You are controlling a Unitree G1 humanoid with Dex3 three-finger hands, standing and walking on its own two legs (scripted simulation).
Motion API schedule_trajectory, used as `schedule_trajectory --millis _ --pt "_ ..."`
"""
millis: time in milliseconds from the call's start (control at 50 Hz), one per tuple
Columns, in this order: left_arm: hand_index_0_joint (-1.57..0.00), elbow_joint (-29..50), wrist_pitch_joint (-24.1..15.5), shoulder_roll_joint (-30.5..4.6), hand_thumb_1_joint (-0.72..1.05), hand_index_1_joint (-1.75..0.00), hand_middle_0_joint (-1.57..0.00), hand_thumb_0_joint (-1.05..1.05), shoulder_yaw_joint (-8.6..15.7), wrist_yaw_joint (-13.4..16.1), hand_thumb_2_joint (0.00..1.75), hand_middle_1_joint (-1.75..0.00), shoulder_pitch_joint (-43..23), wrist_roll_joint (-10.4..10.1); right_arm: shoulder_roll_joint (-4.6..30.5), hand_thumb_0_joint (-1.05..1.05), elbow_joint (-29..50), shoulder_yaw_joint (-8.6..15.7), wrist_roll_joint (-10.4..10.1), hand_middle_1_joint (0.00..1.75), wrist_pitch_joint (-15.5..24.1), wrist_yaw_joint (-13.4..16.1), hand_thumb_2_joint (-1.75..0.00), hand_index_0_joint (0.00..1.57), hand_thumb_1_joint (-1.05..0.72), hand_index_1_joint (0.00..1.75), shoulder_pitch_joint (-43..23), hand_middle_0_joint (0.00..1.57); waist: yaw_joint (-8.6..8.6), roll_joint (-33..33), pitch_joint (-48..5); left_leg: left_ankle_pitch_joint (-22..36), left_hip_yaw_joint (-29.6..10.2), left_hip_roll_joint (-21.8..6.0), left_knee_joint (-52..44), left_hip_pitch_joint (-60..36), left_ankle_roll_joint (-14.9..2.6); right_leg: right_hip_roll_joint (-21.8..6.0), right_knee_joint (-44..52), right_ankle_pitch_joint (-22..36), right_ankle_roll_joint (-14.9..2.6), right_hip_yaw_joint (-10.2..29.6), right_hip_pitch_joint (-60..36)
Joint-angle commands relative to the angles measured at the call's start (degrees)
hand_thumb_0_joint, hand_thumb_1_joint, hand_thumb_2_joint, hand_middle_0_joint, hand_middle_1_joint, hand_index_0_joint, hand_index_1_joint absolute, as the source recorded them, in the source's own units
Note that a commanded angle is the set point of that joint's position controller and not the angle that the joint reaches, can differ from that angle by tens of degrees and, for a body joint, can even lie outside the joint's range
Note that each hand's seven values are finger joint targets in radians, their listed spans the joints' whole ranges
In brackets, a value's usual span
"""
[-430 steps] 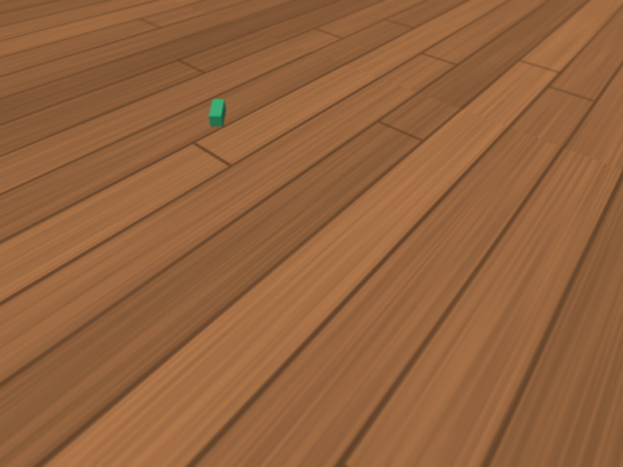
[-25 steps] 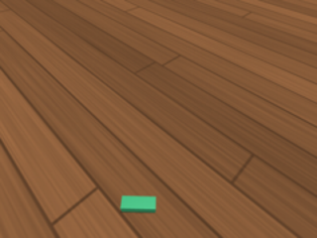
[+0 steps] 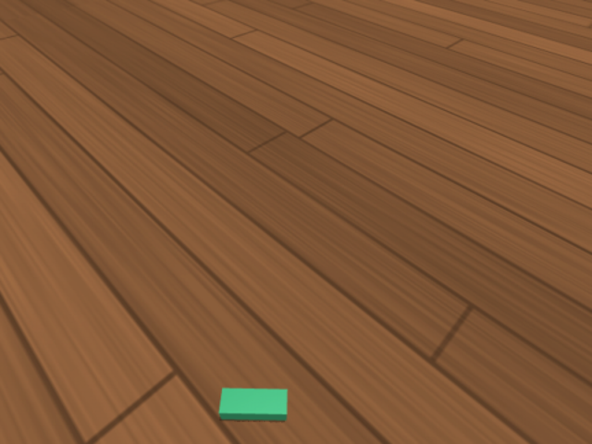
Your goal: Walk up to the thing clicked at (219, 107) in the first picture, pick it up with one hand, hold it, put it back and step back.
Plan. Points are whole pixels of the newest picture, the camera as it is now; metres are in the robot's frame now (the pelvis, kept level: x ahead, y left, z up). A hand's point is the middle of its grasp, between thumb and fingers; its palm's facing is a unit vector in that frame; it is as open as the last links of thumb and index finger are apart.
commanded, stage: stand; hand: left
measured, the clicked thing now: (254, 404) +0.42 +0.10 -0.75
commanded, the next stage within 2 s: none
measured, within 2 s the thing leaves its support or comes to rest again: neither
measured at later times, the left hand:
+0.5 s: hand out of the picture +0.10 +0.25 -0.16, palm faces -0.01 -0.94 -0.34, open 7.4 cm
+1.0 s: hand out of the picture +0.08 +0.25 -0.16, palm faces -0.01 -0.94 -0.35, open 7.4 cm
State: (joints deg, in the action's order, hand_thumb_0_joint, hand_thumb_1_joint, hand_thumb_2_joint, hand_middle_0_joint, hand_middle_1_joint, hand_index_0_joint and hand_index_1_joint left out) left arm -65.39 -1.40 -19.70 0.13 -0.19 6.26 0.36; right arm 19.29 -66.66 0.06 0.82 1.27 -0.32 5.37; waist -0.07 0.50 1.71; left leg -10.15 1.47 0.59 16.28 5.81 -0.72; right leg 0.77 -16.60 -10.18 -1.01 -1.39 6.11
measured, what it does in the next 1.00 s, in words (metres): stands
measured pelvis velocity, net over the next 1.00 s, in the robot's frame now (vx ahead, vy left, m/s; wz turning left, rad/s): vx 0.00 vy -0.01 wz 0.00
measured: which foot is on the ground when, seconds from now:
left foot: down 0.00-1.00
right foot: down 0.00-1.00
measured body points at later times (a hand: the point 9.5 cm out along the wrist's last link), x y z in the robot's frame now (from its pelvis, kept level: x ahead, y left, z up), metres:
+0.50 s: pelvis +0.01 -0.01 +0.00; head +0.03 +0.00 +0.45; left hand +0.10 +0.29 -0.13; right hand +0.10 -0.30 -0.13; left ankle -0.02 +0.11 -0.75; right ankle -0.01 -0.10 -0.75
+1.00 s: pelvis +0.00 -0.01 +0.00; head +0.01 -0.01 +0.45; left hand +0.08 +0.29 -0.13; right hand +0.08 -0.31 -0.13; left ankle -0.02 +0.11 -0.75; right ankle -0.01 -0.10 -0.75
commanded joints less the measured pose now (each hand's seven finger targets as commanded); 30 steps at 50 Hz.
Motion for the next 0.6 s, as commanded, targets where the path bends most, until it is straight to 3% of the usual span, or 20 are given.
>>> schedule_trajectory --millis 0,240,340,380,440,500,580 --pt "-0.20 3.1 -1.0 -11.8 0.90 -0.30 -0.20 0.00 2.0 1.0 0.90 -0.30 -2.3 0.1 12.2 0.00 3.5 2.1 -0.4 0.30 1.2 1.1 -0.90 0.20 -0.90 0.30 -2.9 0.20 0.24 -0.6 -6.9 16.1 -6.8 -8.8 -0.7 -3.0 -0.19 -8.8 1.0 15.6 -0.30 6.8 -3.1" --pt "-0.20 3.0 -0.7 -11.8 0.90 -0.30 -0.20 0.00 2.2 1.1 0.90 -0.30 -3.3 -0.1 12.2 0.00 3.7 2.0 -0.4 0.30 0.9 1.4 -0.90 0.20 -0.90 0.30 -3.2 0.20 0.24 -1.0 -4.9 14.6 -6.6 -9.1 -1.5 -3.0 -0.11 -8.8 2.0 14.8 -0.20 7.0 -2.9" --pt "-0.20 3.2 -0.9 -11.6 0.90 -0.30 -0.20 0.00 2.1 1.1 0.90 -0.30 -2.7 0.0 12.5 0.00 3.9 2.2 -0.4 0.30 1.0 1.4 -0.90 0.20 -0.90 0.30 -3.2 0.20 0.12 -0.9 -6.4 18.9 -6.3 -9.5 -0.6 -4.6 -0.34 -9.1 1.5 19.6 -0.19 6.7 -4.3" --pt "-0.20 3.4 -0.8 -11.7 0.90 -0.30 -0.20 0.00 2.2 1.2 0.90 -0.30 -3.4 0.0 12.4 0.00 4.0 2.2 -0.3 0.30 0.8 1.4 -0.90 0.20 -0.90 0.30 -2.9 0.20 0.47 -1.0 -5.8 15.8 -6.0 -9.0 -1.2 -3.8 -0.23 -8.9 2.0 17.0 -0.12 6.9 -3.8" --pt "-0.20 3.5 -0.9 -12.0 0.90 -0.30 -0.20 0.00 2.3 1.3 0.90 -0.30 -3.6 0.0 12.1 0.00 4.3 2.2 -0.3 0.30 0.8 1.4 -0.90 0.20 -0.90 0.30 -2.9 0.20 0.51 -0.4 -6.2 18.1 -6.2 -9.3 -1.0 -4.0 -0.26 -9.1 1.5 19.4 -0.32 6.7 -4.7" --pt "-0.20 3.3 -0.9 -11.9 0.90 -0.30 -0.20 0.00 2.2 1.2 0.90 -0.30 -3.3 0.0 12.2 0.00 4.4 2.1 -0.4 0.30 0.7 1.3 -0.90 0.20 -0.90 0.30 -3.5 0.20 0.15 -0.6 -4.5 15.5 -6.3 -9.0 -1.5 -3.6 -0.22 -8.8 2.4 16.5 -0.13 6.6 -3.4" --pt "-0.20 3.5 -0.9 -12.2 0.90 -0.30 -0.20 0.00 2.3 1.3 0.90 -0.30 -3.7 0.0 12.0 0.00 4.5 2.1 -0.4 0.30 0.7 1.4 -0.90 0.20 -0.90 0.30 -2.8 0.20 0.51 -0.9 -5.4 16.2 -6.3 -9.2 -1.3 -3.7 -0.39 -9.1 2.2 17.5 -0.33 6.9 -4.4"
